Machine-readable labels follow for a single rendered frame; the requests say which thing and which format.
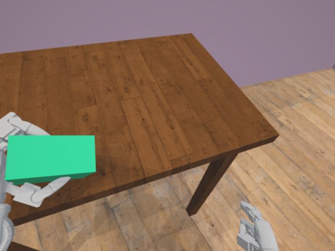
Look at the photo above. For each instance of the table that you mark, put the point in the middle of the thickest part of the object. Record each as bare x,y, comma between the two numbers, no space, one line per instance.
156,106

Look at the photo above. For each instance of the robot left hand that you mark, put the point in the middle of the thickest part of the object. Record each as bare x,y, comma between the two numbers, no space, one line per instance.
28,193

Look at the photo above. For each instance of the sponge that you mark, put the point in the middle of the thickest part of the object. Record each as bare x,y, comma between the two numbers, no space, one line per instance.
44,158

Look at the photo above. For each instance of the left robot forearm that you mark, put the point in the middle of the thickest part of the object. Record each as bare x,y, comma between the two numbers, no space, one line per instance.
7,229

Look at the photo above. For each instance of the robot right hand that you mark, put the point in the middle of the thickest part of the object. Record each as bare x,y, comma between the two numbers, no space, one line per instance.
260,235

